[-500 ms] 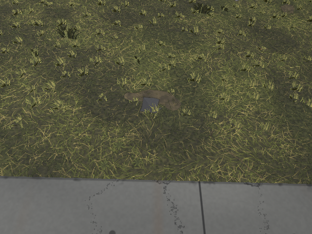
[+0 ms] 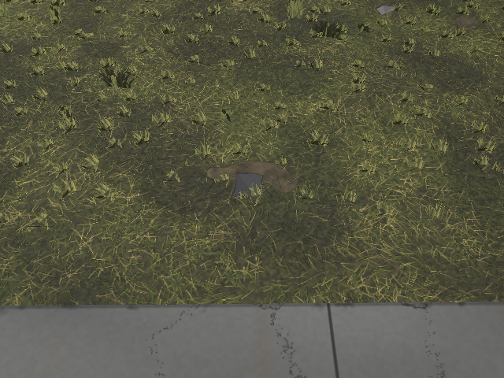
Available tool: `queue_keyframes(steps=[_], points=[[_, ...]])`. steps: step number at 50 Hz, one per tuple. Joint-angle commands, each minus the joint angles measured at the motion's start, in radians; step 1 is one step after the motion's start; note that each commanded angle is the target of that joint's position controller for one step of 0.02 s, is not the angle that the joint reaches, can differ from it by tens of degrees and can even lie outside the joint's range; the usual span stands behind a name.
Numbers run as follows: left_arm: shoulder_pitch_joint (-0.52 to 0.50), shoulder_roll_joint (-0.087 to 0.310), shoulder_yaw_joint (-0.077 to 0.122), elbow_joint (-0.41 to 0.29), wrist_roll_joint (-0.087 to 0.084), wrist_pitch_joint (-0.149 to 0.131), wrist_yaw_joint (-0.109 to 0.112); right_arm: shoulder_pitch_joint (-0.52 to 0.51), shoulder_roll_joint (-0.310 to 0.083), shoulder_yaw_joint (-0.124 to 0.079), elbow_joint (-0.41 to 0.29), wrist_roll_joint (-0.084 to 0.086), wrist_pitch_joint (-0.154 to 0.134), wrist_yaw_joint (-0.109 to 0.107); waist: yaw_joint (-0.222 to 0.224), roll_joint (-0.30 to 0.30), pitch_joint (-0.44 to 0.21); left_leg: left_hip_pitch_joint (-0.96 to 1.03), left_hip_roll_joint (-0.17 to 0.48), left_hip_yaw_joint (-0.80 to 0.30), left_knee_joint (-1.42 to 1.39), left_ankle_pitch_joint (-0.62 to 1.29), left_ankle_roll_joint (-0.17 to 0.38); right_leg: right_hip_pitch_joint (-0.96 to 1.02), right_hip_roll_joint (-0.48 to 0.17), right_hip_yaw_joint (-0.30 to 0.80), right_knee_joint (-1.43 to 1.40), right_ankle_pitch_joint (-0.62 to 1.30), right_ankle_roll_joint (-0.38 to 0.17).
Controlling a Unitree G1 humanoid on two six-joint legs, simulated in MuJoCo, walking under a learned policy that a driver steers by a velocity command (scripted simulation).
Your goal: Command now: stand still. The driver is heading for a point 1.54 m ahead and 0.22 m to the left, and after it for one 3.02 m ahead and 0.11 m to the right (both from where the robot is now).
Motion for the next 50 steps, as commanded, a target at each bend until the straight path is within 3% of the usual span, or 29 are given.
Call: queue_keyframes(steps=[1,16,17,19,21,22,24,27,29,30,31,32,33,34,35,37,39,42,46,48,50], points=[[0.031,0.104,0.015,-0.004,0.0,-0.008,0.004,0.02,-0.088,-0.011,-0.004,0.0,-0.009,-0.005,0.005,-0.007,0.021,0.028,0.085,-0.083,-0.042,0.078,0.026,-0.088,-0.123,0.106,-0.088,0.087,-0.026],[0.09,0.057,0.003,0.066,-0.001,-0.011,0.01,0.065,-0.043,0.003,0.08,0.0,-0.009,-0.016,0.005,-0.008,0.03,0.017,0.089,-0.079,-0.025,0.093,0.026,-0.092,-0.116,0.09,-0.071,0.127,-0.027],[0.102,0.052,0.002,0.07,0.001,-0.011,0.01,0.072,-0.036,0.005,0.085,-0.001,-0.008,-0.015,0.007,-0.011,0.01,0.024,0.078,-0.072,-0.026,0.022,0.028,-0.087,-0.11,0.091,-0.085,0.035,-0.03],[0.118,0.091,0.02,0.071,0.002,-0.002,0.011,0.063,-0.044,-0.003,0.077,-0.007,-0.003,-0.013,0.016,-0.052,0.036,-0.031,0.02,-0.026,0.051,-0.207,0.042,-0.116,-0.1,0.123,-0.101,-0.268,-0.064],[0.167,0.118,0.038,0.071,0.003,0.007,0.007,0.02,-0.032,-0.005,0.047,-0.021,-0.003,-0.003,0.046,-0.11,0.113,-0.194,-0.03,0.021,0.183,-0.35,0.056,-0.132,-0.169,0.249,-0.167,-0.555,-0.13],[0.198,0.128,0.046,0.077,0.005,0.007,0.006,0.0,-0.004,0.0,0.029,-0.03,-0.009,0.003,0.057,-0.147,0.147,-0.254,-0.033,0.06,0.259,-0.323,0.056,-0.126,-0.238,0.336,-0.208,-0.623,-0.17],[0.207,0.118,0.054,0.073,0.011,-0.004,0.003,-0.032,-0.002,-0.001,-0.004,-0.033,-0.031,0.011,0.059,-0.142,0.182,-0.324,0.019,0.065,0.361,-0.262,0.063,-0.126,-0.315,0.413,-0.244,-0.561,-0.218],[0.179,0.123,0.065,0.06,0.013,-0.027,-0.004,-0.008,-0.011,-0.012,-0.027,-0.019,-0.065,0.025,0.023,-0.12,0.159,-0.263,0.033,0.078,0.274,-0.252,0.079,-0.117,-0.289,0.328,-0.189,-0.378,-0.205],[0.11,0.109,0.067,0.035,0.003,-0.034,-0.005,0.159,0.008,-0.02,0.027,-0.004,-0.079,0.023,-0.064,-0.084,0.122,0.063,-0.025,0.121,0.084,-0.134,0.084,-0.284,-0.201,0.206,-0.08,-0.286,-0.156],[0.082,0.073,0.057,0.014,0.008,-0.045,-0.007,0.273,-0.029,-0.035,0.062,-0.008,-0.085,0.015,-0.107,0.004,0.093,0.246,0.029,0.013,0.009,-0.155,0.092,-0.403,-0.138,0.122,0.079,-0.208,-0.123],[0.062,-0.012,0.033,-0.025,0.001,-0.059,-0.017,0.41,-0.136,-0.063,0.08,-0.017,-0.09,0.006,-0.146,0.259,0.02,0.38,0.277,-0.399,-0.186,-0.433,0.156,-0.554,0.003,-0.058,0.429,-0.212,-0.067],[0.051,0.054,0.05,-0.045,0.028,-0.062,-0.024,0.458,-0.163,-0.071,0.11,-0.006,-0.077,0.009,-0.122,0.249,0.043,0.329,0.397,-0.62,-0.248,-0.498,0.218,-0.647,0.011,-0.071,0.641,-0.309,-0.064],[0.038,0.067,0.056,-0.042,0.041,-0.063,-0.032,0.346,-0.104,-0.056,0.074,-0.011,-0.075,0.011,-0.059,0.099,0.119,0.239,0.378,-0.555,-0.234,-0.495,0.219,-0.668,-0.057,-0.028,0.748,-0.234,-0.075],[0.034,0.036,0.049,-0.036,0.033,-0.069,-0.041,0.262,-0.078,-0.049,0.04,-0.013,-0.083,0.016,-0.03,0.042,0.143,0.173,0.337,-0.456,-0.239,-0.406,0.207,-0.655,-0.09,-0.016,0.763,-0.138,-0.074],[0.039,0.023,0.047,-0.032,0.025,-0.074,-0.049,0.215,-0.063,-0.043,0.02,-0.013,-0.091,0.016,-0.005,0.031,0.134,0.148,0.293,-0.363,-0.254,-0.291,0.189,-0.623,-0.113,-0.02,0.744,-0.067,-0.066],[0.04,0.034,0.054,-0.03,0.031,-0.066,-0.059,0.227,-0.026,-0.029,0.027,-0.01,-0.107,0.011,0.01,0.053,0.099,0.166,0.234,-0.227,-0.249,-0.038,0.167,-0.595,-0.12,-0.055,0.72,0.0,-0.042],[0.017,0.031,0.058,-0.042,0.028,-0.053,-0.06,0.296,-0.018,-0.021,0.054,-0.007,-0.114,0.007,0.01,0.071,0.073,0.213,0.213,-0.143,-0.212,0.236,0.162,-0.622,-0.107,-0.093,0.714,0.021,-0.027],[-0.109,0.011,0.051,-0.095,0.021,-0.04,-0.06,0.342,-0.016,-0.012,0.067,-0.009,-0.115,0.003,-0.005,0.081,0.089,0.202,0.191,-0.072,-0.203,0.435,0.161,-0.655,-0.092,-0.138,0.634,0.063,-0.01],[-0.284,-0.015,0.032,-0.171,0.01,-0.04,-0.063,0.348,-0.017,-0.004,0.066,-0.01,-0.115,-0.005,-0.03,0.095,0.128,0.153,0.172,-0.023,-0.217,0.529,0.158,-0.561,-0.054,-0.196,0.36,0.152,-0.019],[-0.298,-0.003,0.031,-0.188,0.007,-0.04,-0.058,0.35,-0.034,-0.006,0.071,-0.01,-0.117,-0.008,-0.024,0.107,0.124,0.167,0.193,-0.013,-0.206,0.629,0.158,-0.48,-0.034,-0.214,0.283,0.16,-0.046],[-0.226,0.029,0.044,-0.18,0.006,-0.044,-0.046,0.319,-0.054,-0.01,0.068,-0.01,-0.121,-0.01,0.024,0.108,0.076,0.208,0.209,0.01,-0.107,0.874,0.146,-0.361,0.001,-0.214,0.249,0.133,-0.088]])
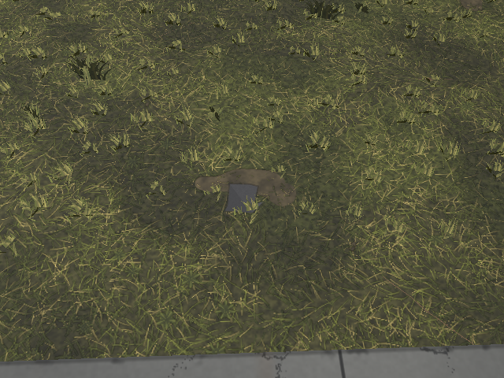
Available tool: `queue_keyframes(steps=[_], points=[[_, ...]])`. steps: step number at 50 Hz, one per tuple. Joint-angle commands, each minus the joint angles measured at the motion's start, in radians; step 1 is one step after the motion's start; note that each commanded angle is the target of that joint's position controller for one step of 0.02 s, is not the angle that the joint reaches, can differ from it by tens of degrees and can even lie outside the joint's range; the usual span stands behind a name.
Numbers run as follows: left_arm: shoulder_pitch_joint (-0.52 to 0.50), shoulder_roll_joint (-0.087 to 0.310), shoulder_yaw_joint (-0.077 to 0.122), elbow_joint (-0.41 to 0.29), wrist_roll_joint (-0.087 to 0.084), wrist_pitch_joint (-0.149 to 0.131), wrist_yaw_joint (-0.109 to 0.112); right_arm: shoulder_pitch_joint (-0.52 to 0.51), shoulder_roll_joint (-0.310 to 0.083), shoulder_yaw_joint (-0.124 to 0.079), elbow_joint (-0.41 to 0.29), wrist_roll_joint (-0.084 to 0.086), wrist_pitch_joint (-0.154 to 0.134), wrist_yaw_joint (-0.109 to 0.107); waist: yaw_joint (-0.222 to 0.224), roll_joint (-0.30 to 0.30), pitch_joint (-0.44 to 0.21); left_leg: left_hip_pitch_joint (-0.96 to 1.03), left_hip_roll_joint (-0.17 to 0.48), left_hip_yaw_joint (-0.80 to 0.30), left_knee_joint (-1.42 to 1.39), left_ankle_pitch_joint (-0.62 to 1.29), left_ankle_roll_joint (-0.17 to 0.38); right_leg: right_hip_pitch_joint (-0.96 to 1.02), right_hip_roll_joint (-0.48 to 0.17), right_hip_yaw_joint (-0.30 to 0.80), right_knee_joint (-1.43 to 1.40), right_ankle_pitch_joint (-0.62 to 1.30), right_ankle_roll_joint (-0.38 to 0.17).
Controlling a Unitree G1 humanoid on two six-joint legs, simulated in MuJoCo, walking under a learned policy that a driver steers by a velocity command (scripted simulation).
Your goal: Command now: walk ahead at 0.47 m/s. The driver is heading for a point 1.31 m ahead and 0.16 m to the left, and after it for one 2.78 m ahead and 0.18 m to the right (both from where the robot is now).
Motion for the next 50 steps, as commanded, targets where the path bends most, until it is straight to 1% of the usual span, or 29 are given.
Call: queue_keyframes(steps=[1,3,4,5,6,8,10,13,18,21,22,26,27,28,29,30,31,32,33,37,38,41,42,43,44,45,46,48,50], points=[[0.103,0.092,0.027,-0.025,-0.004,-0.017,0.017,0.008,-0.175,-0.031,-0.023,0.0,-0.01,-0.01,0.114,0.126,-0.001,-0.105,0.259,-0.047,0.198,1.175,0.066,0.243,0.078,-0.026,-0.05,-0.03,-0.056],[0.408,0.145,0.059,0.07,-0.002,-0.03,0.032,-0.027,-0.2,-0.041,-0.031,0.011,-0.001,-0.008,0.246,0.104,-0.145,-0.204,0.226,-0.021,0.577,1.033,0.049,0.581,0.051,0.035,-0.162,-0.026,-0.1],[0.541,0.235,0.083,0.09,0.023,-0.034,0.04,-0.005,-0.143,-0.03,-0.059,0.015,0.0,0.0,0.26,-0.026,-0.258,-0.388,0.148,0.021,0.916,0.577,0.04,0.779,-0.202,0.326,-0.19,-0.198,-0.15],[0.497,0.256,0.087,0.073,0.016,-0.022,0.03,0.1,-0.071,-0.03,-0.064,0.036,0.004,0.016,0.164,-0.182,-0.341,-0.712,-0.04,-0.035,1.26,-0.147,0.009,0.938,-0.423,0.862,-0.357,-0.265,-0.301],[0.386,0.224,0.087,0.067,-0.016,-0.018,0.023,0.003,-0.153,-0.047,-0.09,0.014,0.009,0.014,0.152,-0.062,-0.214,-0.823,0.032,-0.102,1.287,-0.061,0.028,0.814,-0.382,0.805,-0.425,-0.413,-0.297],[0.27,0.098,0.053,0.055,-0.008,-0.036,0.019,-0.14,-0.154,-0.058,-0.136,0.007,0.002,0.02,0.095,0.034,0.004,-0.804,0.109,-0.097,1.175,0.059,0.034,0.527,-0.306,0.548,-0.484,-0.26,-0.226],[0.285,0.05,0.033,0.08,-0.002,-0.061,0.028,-0.11,-0.105,-0.054,-0.128,-0.008,0.031,0.025,0.033,0.018,0.015,-0.672,0.142,-0.096,1.069,0.082,0.015,0.386,-0.232,0.386,-0.495,-0.038,-0.166],[0.369,0.082,0.033,0.111,-0.005,-0.085,0.029,-0.149,-0.095,-0.057,-0.154,-0.011,0.065,0.033,0.009,-0.017,0.022,-0.685,0.15,-0.062,0.952,0.126,-0.008,0.365,-0.192,0.282,-0.506,0.12,-0.151],[0.442,0.099,0.022,0.11,-0.016,-0.08,0.031,-0.434,-0.115,-0.054,-0.26,-0.005,0.066,0.049,0.066,-0.016,0.067,-0.779,0.153,0.007,0.627,0.359,-0.033,0.428,-0.138,0.187,-0.524,0.32,-0.092],[0.476,0.102,0.016,0.126,-0.018,-0.077,0.033,-0.49,-0.086,-0.037,-0.28,0.002,0.059,0.05,0.087,-0.058,0.033,-0.588,0.068,0.083,0.487,0.468,-0.037,0.401,-0.086,0.095,-0.486,0.57,-0.041],[0.476,0.11,0.015,0.129,-0.004,-0.078,0.036,-0.36,-0.104,-0.047,-0.225,-0.002,0.059,0.048,0.051,-0.093,-0.04,-0.509,0.066,0.074,0.635,0.566,-0.009,0.433,-0.119,0.078,-0.414,0.684,-0.036],[0.404,0.109,0.009,0.11,0.002,-0.062,0.053,-0.14,-0.165,-0.067,-0.13,-0.02,0.043,0.02,-0.04,-0.094,-0.059,-0.337,0.005,0.056,0.561,0.311,0.046,0.442,-0.134,0.077,-0.066,0.945,-0.033],[0.37,0.12,0.013,0.111,-0.016,-0.056,0.059,-0.109,-0.174,-0.068,-0.128,-0.023,0.028,0.016,-0.084,-0.087,-0.034,-0.312,0.053,-0.012,0.298,0.34,0.055,0.468,-0.13,0.11,0.073,0.795,-0.033],[0.455,0.069,0.004,0.108,-0.036,-0.055,0.062,-0.104,-0.244,-0.088,-0.123,-0.017,0.016,0.009,-0.047,0.132,-0.089,-0.128,0.223,-0.121,0.291,0.965,0.131,0.343,-0.027,0.064,0.364,0.337,0.015],[0.608,0.003,-0.005,0.133,-0.042,-0.052,0.065,-0.08,-0.228,-0.081,-0.126,0.0,0.02,0.021,0.024,0.214,-0.242,0.105,0.458,-0.38,0.35,1.449,0.26,0.119,0.092,0.105,0.631,-0.536,0.037],[0.577,0.069,0.018,0.151,-0.017,-0.044,0.073,-0.071,-0.24,-0.076,-0.135,0.023,0.014,0.034,0.014,0.068,-0.205,-0.001,0.45,-0.358,0.307,1.492,0.278,0.077,0.088,0.231,0.675,-0.483,0.037],[0.56,0.073,0.024,0.136,-0.023,-0.035,0.068,-0.186,-0.248,-0.083,-0.16,0.025,0.023,0.029,0.042,0.129,-0.182,-0.103,0.471,-0.355,0.229,1.142,0.317,0.062,0.041,0.214,0.643,-0.426,0.051],[0.461,0.121,0.042,0.129,-0.008,-0.026,0.064,-0.215,-0.169,-0.061,-0.167,0.021,0.023,0.035,0.04,0.04,-0.065,-0.259,0.398,-0.281,0.164,1.043,0.273,0.104,0.006,0.218,0.556,-0.388,0.053],[0.431,0.104,0.045,0.113,-0.002,-0.013,0.059,-0.245,-0.164,-0.056,-0.163,0.015,0.024,0.03,0.071,0.08,-0.034,-0.324,0.363,-0.214,0.145,0.989,0.238,0.142,-0.009,0.205,0.478,-0.356,0.058],[0.417,-0.014,0.012,0.124,0.003,0.049,0.04,-0.258,-0.137,-0.029,-0.149,-0.012,0.025,0.009,0.113,0.078,-0.092,-0.466,0.272,-0.048,0.143,0.988,0.165,0.384,-0.014,0.13,0.2,-0.246,0.079],[0.407,-0.011,0.009,0.125,-0.002,0.056,0.041,-0.248,-0.152,-0.028,-0.143,-0.012,0.025,0.01,0.108,0.106,-0.103,-0.459,0.257,-0.032,0.148,0.986,0.151,0.405,-0.003,0.11,0.152,-0.207,0.08],[0.48,0.035,0.015,0.168,0.004,0.058,0.039,-0.276,-0.171,-0.024,-0.145,-0.005,0.019,0.029,0.134,0.124,-0.15,-0.529,0.241,-0.01,0.183,0.79,0.125,0.537,0.01,0.075,0.184,-0.043,0.054],[0.464,0.037,0.014,0.167,0.011,0.053,0.038,-0.297,-0.175,-0.023,-0.144,-0.002,0.025,0.031,0.14,0.124,-0.111,-0.55,0.231,-0.009,0.202,0.718,0.109,0.544,0.008,0.066,0.111,-0.049,0.051],[0.34,0.024,0.002,0.112,0.011,0.044,0.044,-0.288,-0.179,-0.024,-0.127,0.009,0.045,0.025,0.115,0.125,-0.001,-0.475,0.212,-0.035,0.185,0.639,0.08,0.425,0.009,0.074,-0.183,-0.159,0.059],[0.338,0.047,0.002,0.121,0.01,0.038,0.048,-0.247,-0.166,-0.024,-0.112,0.004,0.062,0.015,0.092,0.082,0.009,-0.45,0.211,-0.062,0.22,0.571,0.048,0.485,-0.028,0.111,-0.278,0.049,0.062],[0.37,0.121,0.015,0.135,0.011,0.03,0.055,-0.164,-0.143,-0.024,-0.105,0.006,0.078,0.005,0.043,-0.046,-0.021,-0.438,0.154,-0.028,0.287,0.377,0.003,0.536,-0.151,0.232,-0.251,0.444,0.041],[0.339,0.103,0.001,0.125,-0.004,0.026,0.058,-0.071,-0.092,-0.013,-0.068,0.02,0.099,-0.005,0.008,-0.099,-0.049,-0.388,0.103,-0.009,0.269,0.102,-0.03,0.504,-0.234,0.276,-0.25,0.633,-0.031],[0.255,0.094,-0.007,0.11,-0.01,0.011,0.043,-0.112,-0.093,-0.008,-0.059,0.02,0.114,-0.007,0.011,-0.143,-0.015,-0.247,0.103,-0.022,0.216,0.139,-0.05,0.341,-0.215,0.282,-0.34,0.414,-0.035],[0.276,0.079,-0.013,0.125,-0.011,0.008,0.043,-0.188,-0.139,-0.02,-0.068,0.013,0.115,0.005,0.03,-0.087,-0.018,-0.211,0.14,-0.039,0.171,0.274,-0.045,0.363,-0.154,0.232,-0.363,0.256,0.016]])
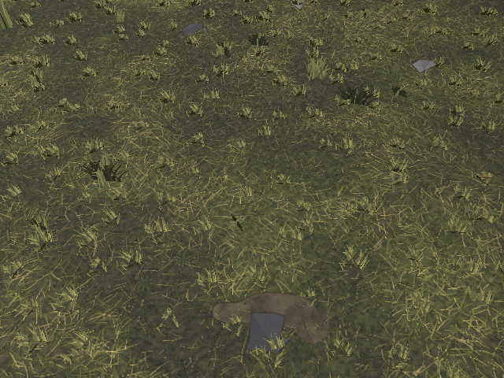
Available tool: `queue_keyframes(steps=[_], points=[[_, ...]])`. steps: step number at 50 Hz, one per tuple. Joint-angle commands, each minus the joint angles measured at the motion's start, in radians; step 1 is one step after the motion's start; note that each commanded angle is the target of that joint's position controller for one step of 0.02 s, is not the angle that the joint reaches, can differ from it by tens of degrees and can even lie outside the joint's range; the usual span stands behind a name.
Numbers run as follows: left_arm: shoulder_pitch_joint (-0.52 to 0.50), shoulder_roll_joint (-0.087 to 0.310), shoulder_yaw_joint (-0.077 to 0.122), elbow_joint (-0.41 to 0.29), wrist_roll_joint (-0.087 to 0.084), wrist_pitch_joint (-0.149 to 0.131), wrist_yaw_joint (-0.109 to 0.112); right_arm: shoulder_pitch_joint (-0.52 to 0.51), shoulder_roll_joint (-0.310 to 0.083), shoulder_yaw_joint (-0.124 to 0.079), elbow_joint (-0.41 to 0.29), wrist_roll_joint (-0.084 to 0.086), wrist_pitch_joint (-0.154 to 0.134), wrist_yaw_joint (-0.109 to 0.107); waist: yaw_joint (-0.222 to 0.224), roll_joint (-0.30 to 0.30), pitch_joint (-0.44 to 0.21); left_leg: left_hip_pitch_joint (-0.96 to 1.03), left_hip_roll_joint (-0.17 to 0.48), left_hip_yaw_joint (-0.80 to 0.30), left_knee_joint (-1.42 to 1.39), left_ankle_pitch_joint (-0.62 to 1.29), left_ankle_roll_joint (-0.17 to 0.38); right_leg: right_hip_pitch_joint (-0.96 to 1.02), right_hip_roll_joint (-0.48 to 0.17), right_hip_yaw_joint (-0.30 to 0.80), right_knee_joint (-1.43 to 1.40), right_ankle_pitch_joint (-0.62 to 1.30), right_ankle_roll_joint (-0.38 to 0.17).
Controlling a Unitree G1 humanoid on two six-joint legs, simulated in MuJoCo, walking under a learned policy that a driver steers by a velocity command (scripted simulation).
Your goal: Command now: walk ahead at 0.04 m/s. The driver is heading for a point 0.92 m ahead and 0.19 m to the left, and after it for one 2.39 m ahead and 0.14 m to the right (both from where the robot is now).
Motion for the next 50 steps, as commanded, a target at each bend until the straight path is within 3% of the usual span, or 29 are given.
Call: queue_keyframes(steps=[1,3,6,13,15,39,41,43,45,46,48,50], points=[[0.021,0.115,0.012,-0.017,-0.013,-0.015,0.005,0.077,-0.078,-0.013,0.008,-0.004,0.013,0.005,-0.014,-0.103,0.017,0.106,0.095,-0.092,-0.095,0.183,0.013,-0.051,-0.132,0.122,-0.182,0.346,-0.033],[0.035,0.103,0.012,-0.007,-0.018,-0.012,0.008,0.066,-0.067,-0.009,0.021,-0.004,0.009,0.006,-0.002,-0.051,0.024,0.086,0.107,-0.099,-0.122,0.208,0.007,-0.006,-0.116,0.111,-0.195,0.32,-0.024],[0.04,0.094,0.01,0.003,-0.013,-0.012,0.005,0.056,-0.063,-0.009,0.039,0.0,0.005,0.001,0.004,-0.026,0.021,0.075,0.109,-0.098,-0.149,0.191,-0.002,0.025,-0.114,0.107,-0.208,0.323,-0.027],[0.034,0.098,0.008,0.02,-0.01,-0.014,0.003,0.05,-0.055,-0.007,0.069,-0.002,0.005,-0.001,0.006,-0.021,0.023,0.065,0.115,-0.096,-0.167,0.166,-0.008,0.019,-0.107,0.106,-0.242,0.264,-0.029],[0.027,0.092,0.007,0.027,-0.016,-0.019,-0.001,0.059,-0.045,-0.005,0.072,-0.014,0.005,0.004,-0.005,-0.02,0.033,0.056,0.104,-0.084,-0.162,0.15,-0.011,0.001,-0.095,0.115,-0.26,0.182,-0.023],[0.048,0.076,0.007,0.05,-0.011,-0.016,-0.004,0.144,-0.017,0.004,0.107,-0.017,-0.01,0.001,0.0,-0.014,0.032,-0.011,0.106,-0.083,-0.154,0.123,-0.012,-0.013,-0.08,0.111,-0.253,0.133,-0.031],[0.061,0.112,0.02,0.05,-0.01,-0.009,-0.005,0.166,-0.027,-0.004,0.106,-0.023,-0.007,0.003,-0.001,-0.045,0.017,-0.021,0.058,-0.042,-0.114,-0.047,-0.005,-0.022,-0.066,0.126,-0.274,-0.086,-0.048],[0.065,0.164,0.047,0.035,-0.003,0.008,-0.009,0.174,-0.038,-0.015,0.088,-0.035,-0.001,0.012,-0.004,-0.09,0.059,-0.083,-0.003,0.015,-0.013,-0.251,0.017,-0.09,-0.075,0.165,-0.311,-0.426,-0.092],[0.069,0.182,0.068,0.025,0.002,0.013,-0.012,0.207,0.002,-0.012,0.087,-0.053,0.0,0.025,-0.012,-0.148,0.096,-0.067,-0.014,0.06,0.181,-0.172,0.033,-0.182,-0.157,0.246,-0.365,-0.516,-0.152],[0.053,0.164,0.066,0.015,-0.006,0.019,-0.013,0.21,0.014,-0.012,0.072,-0.041,-0.004,0.022,-0.034,-0.104,0.103,-0.08,-0.003,0.041,0.116,-0.222,0.043,-0.187,-0.155,0.25,-0.361,-0.523,-0.146],[-0.001,0.151,0.073,-0.012,-0.007,0.019,-0.019,0.27,0.017,-0.015,0.085,-0.043,-0.02,0.02,-0.063,-0.062,0.099,0.018,0.018,0.017,0.014,-0.184,0.066,-0.228,-0.12,0.2,-0.261,-0.425,-0.143],[-0.081,0.091,0.061,-0.064,0.0,0.012,-0.025,0.341,-0.083,-0.045,0.093,-0.039,-0.034,0.018,-0.092,0.104,0.115,0.017,0.14,-0.229,-0.206,-0.395,0.118,-0.288,0.021,0.029,-0.005,-0.317,-0.088]])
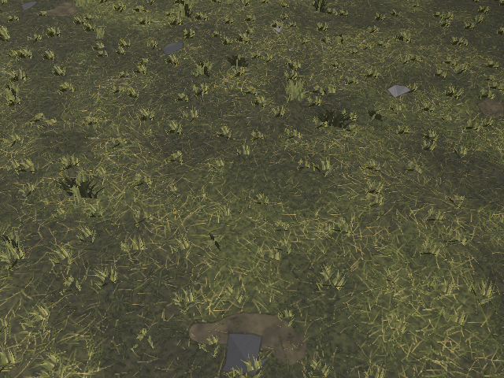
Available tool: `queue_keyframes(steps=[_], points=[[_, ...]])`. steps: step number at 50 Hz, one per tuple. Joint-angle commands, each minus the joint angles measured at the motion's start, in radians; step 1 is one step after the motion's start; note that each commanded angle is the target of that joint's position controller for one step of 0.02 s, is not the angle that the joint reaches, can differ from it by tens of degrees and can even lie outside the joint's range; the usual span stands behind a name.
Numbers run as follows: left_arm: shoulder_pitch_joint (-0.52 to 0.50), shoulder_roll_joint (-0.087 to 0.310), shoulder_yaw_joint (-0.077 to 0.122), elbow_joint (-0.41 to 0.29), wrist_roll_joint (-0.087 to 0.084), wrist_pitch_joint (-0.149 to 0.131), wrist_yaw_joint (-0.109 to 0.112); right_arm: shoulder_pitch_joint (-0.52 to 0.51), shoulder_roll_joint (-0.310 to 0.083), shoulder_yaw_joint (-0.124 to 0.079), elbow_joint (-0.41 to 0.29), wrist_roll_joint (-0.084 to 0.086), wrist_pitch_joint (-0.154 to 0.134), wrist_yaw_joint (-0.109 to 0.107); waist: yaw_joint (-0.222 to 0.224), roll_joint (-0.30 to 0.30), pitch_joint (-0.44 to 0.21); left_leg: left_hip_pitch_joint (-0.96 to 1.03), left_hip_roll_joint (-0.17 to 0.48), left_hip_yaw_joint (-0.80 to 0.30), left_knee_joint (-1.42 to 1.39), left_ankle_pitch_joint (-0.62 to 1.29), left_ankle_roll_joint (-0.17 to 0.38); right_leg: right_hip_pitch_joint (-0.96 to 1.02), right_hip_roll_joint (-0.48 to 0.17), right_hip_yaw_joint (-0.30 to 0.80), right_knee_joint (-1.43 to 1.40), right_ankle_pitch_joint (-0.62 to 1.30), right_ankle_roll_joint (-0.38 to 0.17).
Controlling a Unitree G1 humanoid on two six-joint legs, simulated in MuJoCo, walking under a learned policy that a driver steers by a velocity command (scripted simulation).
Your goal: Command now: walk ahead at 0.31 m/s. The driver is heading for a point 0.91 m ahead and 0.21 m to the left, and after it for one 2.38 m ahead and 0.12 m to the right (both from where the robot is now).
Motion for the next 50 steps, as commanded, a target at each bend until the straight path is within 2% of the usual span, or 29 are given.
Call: queue_keyframes(steps=[1,2,3,4,5,6,8,11,12,14,16,18,20,23,25,26,27,28,29,30,31,32,33,34,36,40,45,48,50], points=[[-0.153,0.019,0.0,-0.115,0.024,-0.022,-0.013,0.191,-0.174,-0.052,0.011,0.009,-0.025,-0.004,-0.075,0.249,0.202,0.041,0.241,-0.419,-0.401,-0.41,0.136,-0.313,0.036,-0.084,0.3,-0.09,-0.002],[-0.172,0.063,0.005,-0.136,0.035,-0.027,-0.01,0.198,-0.145,-0.046,0.011,0.028,-0.022,-0.012,-0.056,0.181,0.243,0.072,0.32,-0.55,-0.45,-0.457,0.176,-0.449,-0.017,-0.005,0.383,-0.128,-0.01],[-0.182,0.068,0.01,-0.142,0.018,-0.052,-0.002,0.147,-0.165,-0.055,-0.002,0.035,-0.039,-0.025,-0.026,0.098,0.245,0.083,0.316,-0.513,-0.449,-0.296,0.183,-0.455,-0.058,0.024,0.383,-0.042,0.005],[-0.164,0.07,0.01,-0.132,0.016,-0.067,-0.003,0.133,-0.159,-0.058,-0.005,0.036,-0.052,-0.029,-0.011,0.076,0.223,0.143,0.297,-0.46,-0.431,-0.162,0.178,-0.471,-0.079,0.027,0.39,-0.012,0.016],[-0.155,0.071,0.013,-0.126,0.019,-0.076,-0.006,0.126,-0.146,-0.058,-0.006,0.038,-0.062,-0.031,-0.006,0.071,0.2,0.186,0.274,-0.403,-0.416,-0.067,0.168,-0.474,-0.092,0.023,0.386,0.008,0.029],[-0.145,0.081,0.019,-0.11,0.026,-0.079,-0.015,0.129,-0.133,-0.058,-0.008,0.02,-0.077,-0.031,-0.015,0.062,0.159,0.199,0.255,-0.333,-0.392,0.031,0.172,-0.45,-0.099,0.014,0.449,0.119,0.04],[-0.166,0.079,0.023,-0.122,0.027,-0.074,-0.026,0.146,-0.109,-0.052,-0.005,0.022,-0.092,-0.03,-0.01,0.076,0.131,0.21,0.236,-0.278,-0.372,0.106,0.169,-0.465,-0.103,0.005,0.466,0.177,0.054],[-0.219,0.08,0.025,-0.143,0.032,-0.062,-0.031,0.158,-0.121,-0.054,-0.012,0.018,-0.1,-0.028,-0.017,0.093,0.146,0.189,0.235,-0.234,-0.34,0.197,0.171,-0.488,-0.115,-0.007,0.467,0.214,0.069],[-0.338,0.103,0.041,-0.187,0.015,-0.065,-0.026,0.199,-0.13,-0.056,0.01,0.006,-0.115,-0.032,-0.053,0.123,0.201,0.316,0.251,-0.265,-0.338,0.156,0.172,-0.682,-0.152,0.074,0.454,0.274,0.08],[-0.401,0.128,0.05,-0.223,0.018,-0.073,-0.024,0.219,-0.152,-0.063,0.01,0.007,-0.129,-0.038,-0.068,0.107,0.209,0.414,0.274,-0.276,-0.322,0.166,0.172,-0.807,-0.179,0.108,0.405,0.291,0.092],[-0.397,0.126,0.05,-0.24,0.021,-0.075,-0.033,0.127,-0.17,-0.07,-0.021,0.006,-0.139,-0.043,-0.033,0.089,0.218,0.3,0.233,-0.217,-0.294,0.126,0.147,-0.708,-0.193,0.119,0.285,0.43,0.092],[-0.43,0.092,0.037,-0.263,0.024,-0.067,-0.055,0.041,-0.141,-0.058,-0.05,0.006,-0.132,-0.039,-0.027,0.078,0.209,0.092,0.179,-0.128,-0.235,0.09,0.118,-0.478,-0.178,0.07,0.152,0.62,0.064],[-0.414,0.084,0.033,-0.252,0.009,-0.057,-0.075,0.019,-0.144,-0.055,-0.069,0.009,-0.124,-0.03,-0.043,0.066,0.198,-0.046,0.147,-0.086,-0.185,0.019,0.097,-0.282,-0.157,0.019,0.103,0.731,0.033],[-0.403,0.12,0.036,-0.244,0.01,-0.061,-0.073,0.052,-0.178,-0.061,-0.076,-0.015,-0.108,-0.029,-0.077,0.055,0.199,0.073,0.138,-0.083,0.002,0.036,0.077,-0.279,-0.17,0.004,0.014,0.744,0.024],[-0.223,0.151,0.046,-0.174,0.018,-0.078,-0.053,0.083,-0.189,-0.062,-0.065,-0.029,-0.086,-0.042,-0.026,0.021,0.121,0.191,0.116,-0.082,0.301,0.178,0.074,-0.175,-0.173,-0.009,-0.087,0.767,0.024],[-0.019,0.195,0.063,-0.095,0.041,-0.088,-0.042,0.094,-0.204,-0.069,-0.051,-0.016,-0.073,-0.049,0.057,-0.037,0.042,0.158,0.07,-0.055,0.577,0.237,0.066,0.029,-0.137,-0.048,-0.148,0.785,0.031],[0.155,0.239,0.081,-0.035,0.065,-0.099,-0.041,0.099,-0.192,-0.074,-0.037,0.009,-0.064,-0.044,0.151,-0.151,-0.025,-0.023,-0.001,-0.031,0.944,0.006,0.062,0.285,-0.164,-0.047,-0.17,0.812,0.036],[0.236,0.31,0.081,0.002,0.071,-0.113,-0.054,0.186,-0.112,-0.074,-0.02,0.043,-0.064,-0.042,0.09,-0.311,-0.095,-0.388,-0.083,-0.098,1.379,-0.62,0.029,0.564,-0.263,0.004,0.207,1.23,0.08],[0.301,0.305,0.07,-0.022,0.031,-0.116,-0.064,0.277,-0.091,-0.064,-0.033,0.09,-0.085,-0.059,0.072,-0.346,-0.243,-0.58,-0.07,-0.237,1.403,-0.525,0.06,0.717,-0.439,0.145,0.349,1.495,0.067],[0.252,0.3,0.076,-0.052,0.018,-0.1,-0.062,0.199,-0.13,-0.062,-0.047,0.083,-0.088,-0.064,0.098,-0.285,-0.292,-0.687,-0.01,-0.184,1.337,-0.338,0.058,0.66,-0.498,0.285,0.183,0.893,-0.003],[0.15,0.283,0.075,-0.082,0.034,-0.092,-0.041,0.103,-0.121,-0.054,-0.072,0.056,-0.077,-0.054,0.075,-0.279,-0.241,-0.702,0.032,-0.112,1.337,-0.178,0.038,0.463,-0.535,0.426,-0.009,0.247,-0.077],[-0.014,0.171,0.04,-0.141,0.032,-0.107,-0.023,-0.046,-0.158,-0.062,-0.098,0.019,-0.071,-0.028,0.061,-0.14,-0.13,-0.603,0.087,-0.133,1.093,0.057,0.035,0.218,-0.46,0.349,-0.122,0.014,-0.05],[-0.05,0.172,0.038,-0.148,0.043,-0.122,-0.009,-0.071,-0.167,-0.071,-0.102,0.003,-0.057,-0.002,0.037,-0.185,-0.049,-0.514,0.095,-0.12,1.065,0.098,0.022,0.06,-0.48,0.347,-0.135,0.158,-0.077],[-0.061,0.153,0.03,-0.131,0.036,-0.135,-0.002,-0.113,-0.139,-0.068,-0.118,-0.001,-0.035,0.017,-0.008,-0.132,0.044,-0.438,0.115,-0.128,0.92,0.137,0.002,-0.106,-0.431,0.246,-0.161,0.293,-0.064],[-0.021,0.143,0.03,-0.113,0.027,-0.153,0.006,-0.137,-0.092,-0.055,-0.143,-0.007,-0.011,0.03,-0.018,-0.133,0.081,-0.42,0.103,-0.108,0.809,0.171,-0.008,-0.139,-0.395,0.149,-0.175,0.441,-0.084],[0.018,0.09,0.014,-0.117,0.017,-0.143,0.016,-0.252,-0.081,-0.034,-0.206,0.009,-0.016,0.045,-0.013,-0.091,0.092,-0.413,0.091,-0.066,0.487,0.283,0.034,-0.04,-0.342,-0.026,-0.188,0.568,-0.077],[0.115,0.126,0.024,-0.094,0.013,-0.119,0.028,-0.409,-0.084,-0.029,-0.277,0.013,-0.014,0.063,0.032,-0.032,0.135,-0.416,0.038,0.036,0.275,0.246,0.09,0.159,-0.355,-0.128,-0.191,0.637,-0.06],[0.114,0.155,0.033,-0.099,0.019,-0.105,0.03,-0.375,-0.102,-0.044,-0.277,0.016,-0.013,0.054,0.01,-0.044,0.101,-0.303,-0.042,0.096,0.213,0.129,0.127,0.232,-0.341,-0.204,-0.042,0.946,-0.044],[0.102,0.182,0.041,-0.111,0.019,-0.088,0.026,-0.222,-0.128,-0.065,-0.235,0.016,-0.02,0.044,-0.05,-0.051,0.015,-0.114,-0.116,0.118,0.139,0.078,0.165,0.213,-0.329,-0.235,0.245,1.019,-0.035]])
